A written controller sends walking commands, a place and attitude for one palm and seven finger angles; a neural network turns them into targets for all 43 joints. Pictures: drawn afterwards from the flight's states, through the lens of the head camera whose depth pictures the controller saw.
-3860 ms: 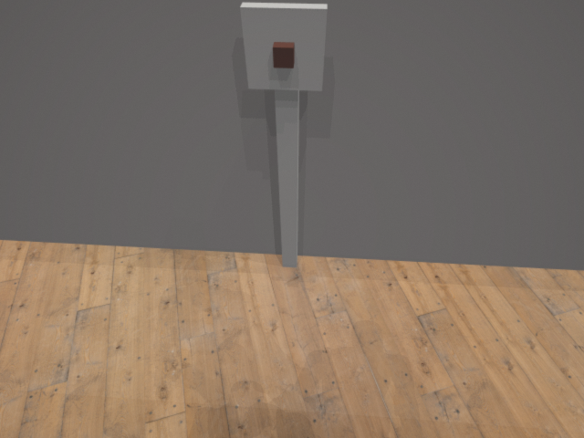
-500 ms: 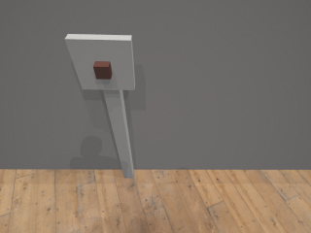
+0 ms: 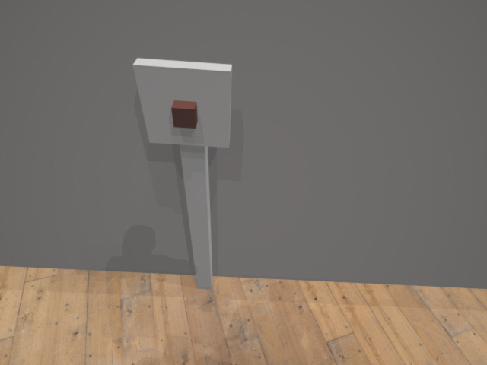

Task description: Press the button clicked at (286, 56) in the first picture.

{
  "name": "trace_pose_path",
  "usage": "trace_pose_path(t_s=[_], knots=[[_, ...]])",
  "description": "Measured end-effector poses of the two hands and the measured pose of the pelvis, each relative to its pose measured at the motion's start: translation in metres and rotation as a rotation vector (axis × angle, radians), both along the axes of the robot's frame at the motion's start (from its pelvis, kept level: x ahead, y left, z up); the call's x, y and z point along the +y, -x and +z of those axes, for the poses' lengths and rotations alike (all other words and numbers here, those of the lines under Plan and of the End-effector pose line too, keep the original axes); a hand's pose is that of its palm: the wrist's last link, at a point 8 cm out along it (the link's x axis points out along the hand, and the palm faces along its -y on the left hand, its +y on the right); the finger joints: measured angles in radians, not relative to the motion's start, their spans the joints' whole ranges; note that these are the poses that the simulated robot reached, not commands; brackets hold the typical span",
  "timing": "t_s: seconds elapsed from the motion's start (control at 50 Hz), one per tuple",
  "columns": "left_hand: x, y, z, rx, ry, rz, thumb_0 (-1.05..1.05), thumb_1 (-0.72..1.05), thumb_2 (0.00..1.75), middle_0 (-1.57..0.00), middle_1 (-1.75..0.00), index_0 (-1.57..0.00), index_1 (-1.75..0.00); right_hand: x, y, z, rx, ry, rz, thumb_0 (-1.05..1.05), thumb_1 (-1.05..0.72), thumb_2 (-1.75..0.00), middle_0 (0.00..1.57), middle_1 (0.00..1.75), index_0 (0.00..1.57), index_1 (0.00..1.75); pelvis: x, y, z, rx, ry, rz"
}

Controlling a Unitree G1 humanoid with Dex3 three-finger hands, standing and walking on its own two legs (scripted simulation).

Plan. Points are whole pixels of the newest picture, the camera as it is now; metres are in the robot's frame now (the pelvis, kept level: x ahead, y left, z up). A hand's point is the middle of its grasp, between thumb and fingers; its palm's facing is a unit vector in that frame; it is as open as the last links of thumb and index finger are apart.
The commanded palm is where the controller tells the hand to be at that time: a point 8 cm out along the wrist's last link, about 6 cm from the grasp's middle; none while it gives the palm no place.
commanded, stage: shuffle to correct the standing spot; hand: left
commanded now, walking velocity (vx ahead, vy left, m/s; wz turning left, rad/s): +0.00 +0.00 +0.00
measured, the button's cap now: (185, 113) +0.54 +0.16 +0.14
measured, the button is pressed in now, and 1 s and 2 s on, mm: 0 0 0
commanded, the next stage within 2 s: come to a stop and stand still in 0.48 s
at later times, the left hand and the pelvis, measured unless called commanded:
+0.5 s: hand out of the picture -0.04 +0.14 -0.18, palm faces +0.06 -0.99 -0.14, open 7.4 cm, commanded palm none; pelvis +0.02 -0.02 +0.00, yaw +0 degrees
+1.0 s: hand out of the picture +0.09 +0.13 -0.18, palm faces +0.00 -0.98 -0.22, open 7.3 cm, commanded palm none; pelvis +0.06 -0.05 +0.00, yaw -2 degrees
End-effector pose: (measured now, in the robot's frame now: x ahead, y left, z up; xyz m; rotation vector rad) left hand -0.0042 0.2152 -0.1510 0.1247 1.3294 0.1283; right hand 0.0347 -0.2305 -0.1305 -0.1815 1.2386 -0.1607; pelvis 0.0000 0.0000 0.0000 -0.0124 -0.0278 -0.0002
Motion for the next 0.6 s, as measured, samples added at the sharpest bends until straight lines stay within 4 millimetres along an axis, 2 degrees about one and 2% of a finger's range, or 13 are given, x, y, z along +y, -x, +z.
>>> trace_pose_path(t_s=[0.1, 0.24, 0.4, 0.48, 0.6], knots=[[0.003, 0.009, 0.000, 0.023, 0.004, 0.001, 0.00, 0.91, 0.90, -0.20, -0.30, -0.20, -0.30, 0.001, 0.002, 0.002, 0.011, 0.004, 0.004, 0.01, -0.91, -0.90, 0.20, 0.30, 0.20, 0.29, 0.001, 0.002, 0.001, 0.003, 0.003, 0.001], [0.003, 0.023, -0.001, 0.073, 0.007, 0.002, 0.00, 0.91, 0.90, -0.20, -0.30, -0.20, -0.30, 0.001, 0.015, -0.001, 0.054, -0.001, -0.018, 0.01, -0.91, -0.90, 0.20, 0.30, 0.20, 0.30, 0.000, 0.000, 0.001, 0.007, -0.003, -0.004], [-0.012, 0.036, 0.002, 0.124, 0.006, 0.021, 0.00, 0.91, 0.90, -0.20, -0.30, -0.20, -0.30, -0.015, 0.027, -0.008, 0.107, -0.011, -0.054, 0.01, -0.91, -0.90, 0.20, 0.30, 0.20, 0.30, -0.016, -0.009, -0.001, 0.020, -0.001, -0.015], [-0.024, 0.038, 0.000, 0.140, 0.018, 0.050, 0.00, 0.91, 0.90, -0.20, -0.30, -0.20, -0.30, -0.022, 0.021, -0.007, 0.122, -0.004, -0.052, 0.01, -0.91, -0.90, 0.20, 0.30, 0.20, 0.30, -0.023, -0.019, -0.002, 0.030, 0.008, -0.010], [-0.037, 0.031, -0.014, 0.183, 0.076, 0.061, 0.00, 0.91, 0.90, -0.20, -0.30, -0.20, -0.30, -0.018, -0.008, -0.003, 0.090, 0.022, -0.046, 0.01, -0.91, -0.90, 0.20, 0.30, 0.20, 0.29, -0.023, -0.041, -0.007, 0.026, 0.011, -0.009]])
